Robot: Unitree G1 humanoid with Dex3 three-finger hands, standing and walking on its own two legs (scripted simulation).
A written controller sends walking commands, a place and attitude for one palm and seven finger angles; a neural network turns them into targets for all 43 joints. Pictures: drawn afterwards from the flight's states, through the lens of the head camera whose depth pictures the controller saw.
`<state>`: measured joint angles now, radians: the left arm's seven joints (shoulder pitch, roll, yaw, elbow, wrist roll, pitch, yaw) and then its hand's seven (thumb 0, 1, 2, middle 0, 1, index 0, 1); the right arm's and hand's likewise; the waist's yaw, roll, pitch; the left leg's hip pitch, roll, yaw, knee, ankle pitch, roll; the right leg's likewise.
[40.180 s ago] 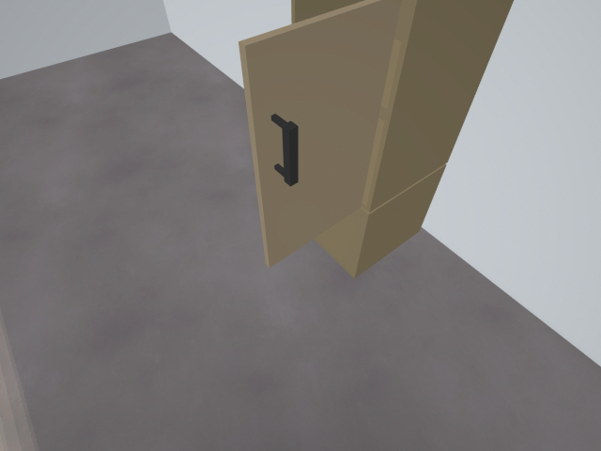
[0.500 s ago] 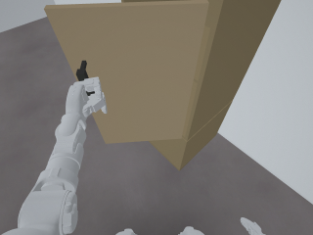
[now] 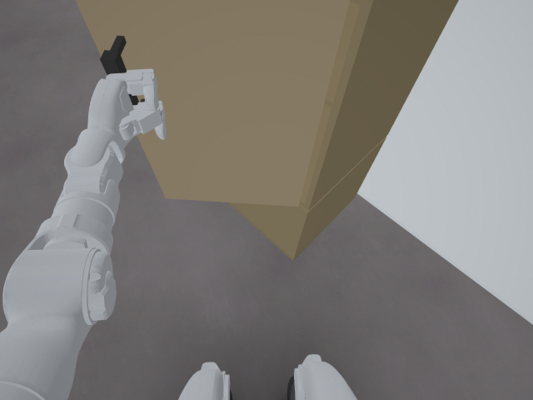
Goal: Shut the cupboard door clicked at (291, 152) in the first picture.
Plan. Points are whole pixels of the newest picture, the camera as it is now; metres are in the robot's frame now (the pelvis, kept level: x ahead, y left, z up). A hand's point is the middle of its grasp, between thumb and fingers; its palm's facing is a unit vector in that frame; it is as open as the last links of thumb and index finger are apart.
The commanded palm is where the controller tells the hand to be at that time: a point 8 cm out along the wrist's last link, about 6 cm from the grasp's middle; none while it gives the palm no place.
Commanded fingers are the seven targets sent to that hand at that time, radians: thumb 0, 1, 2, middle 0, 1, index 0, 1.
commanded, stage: push the door shut along its arc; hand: left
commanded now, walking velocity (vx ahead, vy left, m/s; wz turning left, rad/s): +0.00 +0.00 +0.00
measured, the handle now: (129, 85) +0.57 +0.19 +0.11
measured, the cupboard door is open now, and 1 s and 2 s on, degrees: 41 28 17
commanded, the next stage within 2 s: pull the fist back off the door in 1.06 s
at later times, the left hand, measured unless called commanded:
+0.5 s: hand (194, 83) +0.57 +0.09 +0.11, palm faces -0.29 -0.96 -0.03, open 2.8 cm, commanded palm +0.57 +0.13 +0.11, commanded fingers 0.00 0.90 0.90 -1.30 -1.50 -1.30 -1.50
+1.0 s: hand (203, 73) +0.59 +0.07 +0.12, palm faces -0.37 -0.93 -0.02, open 3.3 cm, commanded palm +0.63 +0.09 +0.11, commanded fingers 0.00 0.90 0.90 -1.30 -1.50 -1.30 -1.50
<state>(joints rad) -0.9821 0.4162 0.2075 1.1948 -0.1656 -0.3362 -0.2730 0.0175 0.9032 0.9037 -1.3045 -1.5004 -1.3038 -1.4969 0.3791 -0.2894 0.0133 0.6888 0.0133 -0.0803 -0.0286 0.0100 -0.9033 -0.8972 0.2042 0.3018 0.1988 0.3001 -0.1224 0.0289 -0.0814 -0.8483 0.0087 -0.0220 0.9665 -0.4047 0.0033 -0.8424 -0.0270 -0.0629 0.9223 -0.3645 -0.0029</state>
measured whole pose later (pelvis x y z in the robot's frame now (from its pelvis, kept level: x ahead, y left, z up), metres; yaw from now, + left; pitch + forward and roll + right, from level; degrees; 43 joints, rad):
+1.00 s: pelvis +0.01 +0.00 -0.02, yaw -1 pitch +25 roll -4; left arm -1.40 0.57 0.18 1.38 -0.07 -0.20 -0.39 0.04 0.91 1.00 -1.30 -1.50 -1.30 -1.50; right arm 0.40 -0.29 0.04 0.70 -0.03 -0.09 -0.03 0.01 -0.90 -0.90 0.20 0.30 0.20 0.30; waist -0.26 0.05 -0.07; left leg -1.08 0.03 -0.04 1.10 -0.46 0.01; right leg -1.06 -0.01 -0.08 1.01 -0.39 0.00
